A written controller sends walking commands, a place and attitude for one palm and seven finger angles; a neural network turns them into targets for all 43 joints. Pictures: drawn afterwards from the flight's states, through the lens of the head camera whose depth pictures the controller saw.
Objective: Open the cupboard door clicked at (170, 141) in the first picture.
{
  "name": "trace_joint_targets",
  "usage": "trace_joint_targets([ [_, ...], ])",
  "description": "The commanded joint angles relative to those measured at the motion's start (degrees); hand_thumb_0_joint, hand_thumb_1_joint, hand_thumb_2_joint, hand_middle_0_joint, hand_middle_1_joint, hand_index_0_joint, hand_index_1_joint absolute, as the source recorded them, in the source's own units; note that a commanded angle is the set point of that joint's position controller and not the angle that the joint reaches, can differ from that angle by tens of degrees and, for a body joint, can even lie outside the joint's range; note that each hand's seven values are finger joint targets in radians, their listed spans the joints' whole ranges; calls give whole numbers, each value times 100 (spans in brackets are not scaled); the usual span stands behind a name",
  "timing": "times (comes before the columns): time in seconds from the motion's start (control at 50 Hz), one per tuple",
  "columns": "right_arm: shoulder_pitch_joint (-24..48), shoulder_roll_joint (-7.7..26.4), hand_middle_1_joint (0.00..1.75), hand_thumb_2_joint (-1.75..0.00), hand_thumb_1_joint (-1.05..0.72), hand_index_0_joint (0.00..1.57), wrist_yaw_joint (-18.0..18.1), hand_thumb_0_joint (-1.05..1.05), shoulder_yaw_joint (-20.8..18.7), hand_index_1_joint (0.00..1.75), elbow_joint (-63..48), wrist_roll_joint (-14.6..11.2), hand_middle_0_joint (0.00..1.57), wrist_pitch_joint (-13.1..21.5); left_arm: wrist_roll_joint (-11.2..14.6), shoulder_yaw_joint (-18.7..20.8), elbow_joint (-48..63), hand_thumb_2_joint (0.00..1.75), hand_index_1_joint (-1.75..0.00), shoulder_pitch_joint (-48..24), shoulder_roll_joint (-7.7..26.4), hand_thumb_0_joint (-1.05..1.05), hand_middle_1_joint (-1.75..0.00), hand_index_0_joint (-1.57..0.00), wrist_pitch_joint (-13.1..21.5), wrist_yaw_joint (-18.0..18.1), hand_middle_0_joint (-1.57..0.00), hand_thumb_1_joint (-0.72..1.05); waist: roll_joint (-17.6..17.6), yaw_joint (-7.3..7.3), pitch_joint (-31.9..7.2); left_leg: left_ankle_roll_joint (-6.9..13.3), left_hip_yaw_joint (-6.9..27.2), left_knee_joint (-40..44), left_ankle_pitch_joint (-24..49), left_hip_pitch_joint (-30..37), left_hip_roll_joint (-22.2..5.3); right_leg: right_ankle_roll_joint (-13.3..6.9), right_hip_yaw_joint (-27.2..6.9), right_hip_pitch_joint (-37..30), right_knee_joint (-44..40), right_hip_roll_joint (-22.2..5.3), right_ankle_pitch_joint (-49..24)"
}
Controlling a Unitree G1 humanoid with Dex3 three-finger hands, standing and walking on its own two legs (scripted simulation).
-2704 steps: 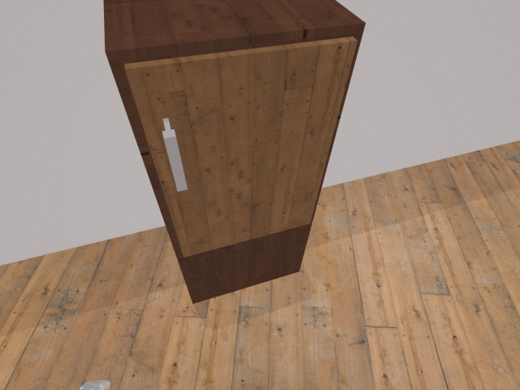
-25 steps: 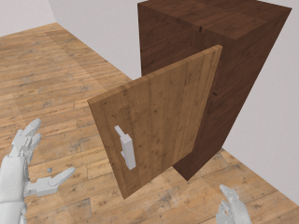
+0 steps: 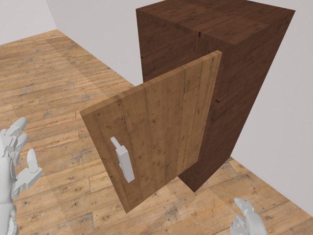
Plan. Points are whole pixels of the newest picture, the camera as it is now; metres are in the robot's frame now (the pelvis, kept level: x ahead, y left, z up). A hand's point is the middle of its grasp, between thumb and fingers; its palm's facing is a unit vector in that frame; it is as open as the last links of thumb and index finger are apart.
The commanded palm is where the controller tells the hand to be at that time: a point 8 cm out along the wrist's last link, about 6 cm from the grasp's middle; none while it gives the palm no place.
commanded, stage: draw the hand back to the body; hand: left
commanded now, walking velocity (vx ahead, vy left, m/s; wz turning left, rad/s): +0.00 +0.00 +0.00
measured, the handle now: (122, 160) +0.29 +0.13 +0.04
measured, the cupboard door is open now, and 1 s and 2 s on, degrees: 85 85 85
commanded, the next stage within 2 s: step back with the hand held close in 0.16 s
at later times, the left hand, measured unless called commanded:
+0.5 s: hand (35, 175) +0.18 +0.25 +0.15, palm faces +0.36 -0.79 -0.49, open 7.4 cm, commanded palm +0.12 +0.30 +0.17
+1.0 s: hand out of the picture +0.06 +0.31 +0.15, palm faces +0.45 -0.74 -0.50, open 7.4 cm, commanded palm +0.00 +0.34 +0.17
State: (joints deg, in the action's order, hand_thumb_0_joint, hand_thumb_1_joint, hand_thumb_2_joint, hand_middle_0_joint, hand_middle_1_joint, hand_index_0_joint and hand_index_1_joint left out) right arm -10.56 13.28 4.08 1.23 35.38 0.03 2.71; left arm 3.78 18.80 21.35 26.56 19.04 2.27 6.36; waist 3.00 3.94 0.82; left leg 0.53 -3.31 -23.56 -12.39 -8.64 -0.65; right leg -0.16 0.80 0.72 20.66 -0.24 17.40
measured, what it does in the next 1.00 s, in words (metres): shifts its weight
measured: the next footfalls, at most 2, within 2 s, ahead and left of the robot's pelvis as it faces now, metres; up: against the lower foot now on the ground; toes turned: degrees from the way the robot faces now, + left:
left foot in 1.12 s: -0.04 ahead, +0.13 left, +0.00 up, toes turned +2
right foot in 1.50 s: -0.29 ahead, -0.04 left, +0.00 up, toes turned -5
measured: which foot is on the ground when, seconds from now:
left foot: down 0.00-1.00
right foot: down 0.00-1.00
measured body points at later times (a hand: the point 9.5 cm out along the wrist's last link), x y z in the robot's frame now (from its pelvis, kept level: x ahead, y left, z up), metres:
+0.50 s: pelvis -0.03 +0.00 +0.00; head -0.01 -0.02 +0.45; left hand +0.15 +0.29 +0.18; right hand +0.17 -0.24 -0.09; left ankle +0.01 +0.11 -0.74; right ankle -0.07 -0.12 -0.74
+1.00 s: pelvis -0.13 +0.04 -0.02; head -0.09 +0.04 +0.43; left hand +0.03 +0.34 +0.18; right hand +0.06 -0.19 -0.10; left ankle +0.00 +0.12 -0.74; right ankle -0.11 -0.10 -0.74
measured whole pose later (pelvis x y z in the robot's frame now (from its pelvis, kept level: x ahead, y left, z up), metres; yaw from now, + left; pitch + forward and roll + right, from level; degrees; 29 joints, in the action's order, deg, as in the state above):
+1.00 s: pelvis -0.13 +0.04 -0.02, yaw +3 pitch -1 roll -3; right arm -10.9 12.3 4.0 -0.1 31.4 -0.5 2.9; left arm 2.1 25.6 30.8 31.3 23.4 11.2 8.0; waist 2.3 0.8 4.3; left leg 3.3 -2.9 -31.5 -8.5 -26.6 -0.3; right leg 0.6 0.0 15.8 31.8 1.6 16.3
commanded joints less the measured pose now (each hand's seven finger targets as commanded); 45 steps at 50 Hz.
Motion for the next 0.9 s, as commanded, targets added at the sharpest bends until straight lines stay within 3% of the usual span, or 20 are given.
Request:
trace_joint_targets([
  [0.0, 756, 580, 30, -90, -90, 20, 103, 0, -235, 30, -888, 6, 20, 366, -13, 803, 1363, 90, -30, -539, 1316, 0, -30, -20, 472, 141, -20, 90, 101, 14, -615, 111, 80, 67, 1541, 859, -55, -28, 50, 563, -342, 22, -1991],
  [0.08, 764, 543, 30, -90, -90, 20, 128, 0, -231, 30, -852, 3, 20, 436, 17, 778, 1270, 90, -30, -476, 1225, 0, -30, -20, 527, 142, -20, 90, 138, 0, -436, 119, 46, 69, 1370, 856, -32, -6, 30, 702, -440, 21, -1876],
  [0.14, 777, 556, 30, -90, -90, 20, 138, 0, -246, 30, -818, -1, 20, 434, 47, 731, 1045, 90, -30, -432, 1146, 0, -30, -20, 542, 112, -20, 90, -151, -10, -266, 133, 57, 107, 1252, 799, -36, 14, 26, 743, -494, 22, -1800],
  [0.24, 813, 567, 30, -90, -90, 20, 146, 0, -273, 30, -798, -8, 20, 442, 63, 669, 907, 90, -30, -494, 1080, 0, -30, -20, 592, 63, -20, 90, -236, -15, -201, 151, 37, 143, 1098, 836, -38, 42, -12, 821, -591, 19, -1604],
  [0.26, 905, 559, 30, -90, -90, 20, 142, 0, -266, 30, -875, -16, 20, 509, 46, 646, 1702, 90, -30, -1033, 1243, 0, -30, -20, 703, 70, -20, 90, 96, -5, -473, 163, 45, 102, 1090, 969, -14, 38, -69, 781, -588, -17, -1618],
  [0.28, 764, 650, 30, -90, -90, 20, 151, 0, -247, 30, -981, -42, 20, 390, 4, 1324, 1755, 90, -30, -1168, 1935, 0, -30, -20, 890, 124, -20, 90, -152, -257, 56, 229, 115, -226, 875, 647, -113, 115, -440, 1506, -884, -284, -2037],
  [0.3, 773, 590, 30, -90, -90, 20, 155, 0, -242, 30, -906, -25, 20, 286, -28, 1267, 1562, 90, -30, -1086, 1864, 0, -30, -20, 962, 102, -20, 90, -233, -238, -8, 210, 208, -300, 760, 475, -74, 95, -415, 1393, -816, -420, -2206],
  [0.32, 861, 569, 30, -90, -90, 20, 160, 0, -264, 30, -891, -15, 20, 237, -30, 986, 1246, 90, -30, -514, 1513, 0, -30, -20, 878, 63, -20, 90, -418, -263, 22, 210, 165, -382, 907, 525, -82, 141, -441, 1498, -764, -441, -2561],
  [0.38, 721, 639, 30, -90, -90, 20, 129, 0, -338, 30, -1039, -34, 20, 69, -37, 873, 1224, 90, -30, 109, 1281, 0, -30, -20, 823, 40, -20, 90, -198, -270, -552, 190, 77, -349, 1550, 588, -204, 206, -287, 1203, -361, -447, -3015],
  [0.42, 702, 634, 30, -90, -90, 20, 143, 0, -374, 30, -1112, -58, 20, -35, -17, 981, 1280, 90, -30, 407, 1336, 0, -30, -20, 814, 58, -20, 90, -73, -266, -882, 184, 60, -333, 2162, 708, -303, 206, -214, 1068, -158, -396, -3203],
  [0.46, 702, 640, 30, -90, -90, 20, 143, 0, -403, 30, -1203, -87, 20, -120, -5, 1068, 1453, 90, -30, 409, 1453, 0, -30, -20, 795, 66, -20, 90, -287, -279, -1056, 157, 83, -337, 2343, 689, -361, 194, -178, 1027, -46, -351, -3195],
  [0.56, 726, 627, 30, -90, -90, 20, 177, 0, -423, 30, -1360, -118, 20, -204, 17, 1260, 1730, 90, -30, 514, 1637, 0, -30, -20, 805, 139, -20, 90, -331, -277, -1114, 150, 150, -250, 2417, 482, -466, 160, -165, 1048, 181, -247, -2860],
  [0.6, 744, 658, 30, -90, -90, 20, 188, 0, -428, 30, -1379, -104, 20, -188, 10, 1280, 1854, 90, -30, 510, 1676, 0, -30, -20, 821, 172, -20, 90, -77, -265, -1075, 159, 208, -186, 2266, 304, -490, 141, -175, 1038, 256, -211, -2573],
  [0.66, 678, 675, 30, -90, -90, 20, 161, 0, -419, 30, -1417, -105, 20, -131, 0, 1245, 1923, 90, -30, 599, 1601, 0, -30, -20, 877, 212, -20, 90, 133, -284, -914, 180, 360, 53, 1477, -101, -580, 125, -182, 1068, 347, -113, -1767],
  [0.76, 603, 741, 30, -90, -90, 20, 129, 0, -423, 30, -1428, -94, 20, 51, -77, 1299, 2051, 90, -30, 620, 1516, 0, -30, -20, 1048, 270, -20, 90, 439, -322, -597, 295, 739, 665, -985, -1399, -743, 98, -173, 667, 660, 55, -690],
  [0.82, 602, 787, 30, -90, -90, 20, 136, 0, -441, 30, -1434, -69, 20, 199, -178, 1380, 2133, 90, -30, 479, 1465, 0, -30, -20, 1166, 294, -20, 90, 1003, -302, -417, 442, 1127, 1287, -2494, -2522, -1030, 119, 9, 58, 1337, 284, -231],
  [0.88, 532, 771, 30, -90, -90, 20, 108, 0, -484, 30, -1389, -64, 20, 303, -214, 1455, 2054, 90, -30, 431, 1453, 0, -30, -20, 1218, 299, -20, 90, 939, -267, -448, 476, 1190, 1337, -2855, -2988, -1118, 53, 83, -161, 1690, 376, 15],
])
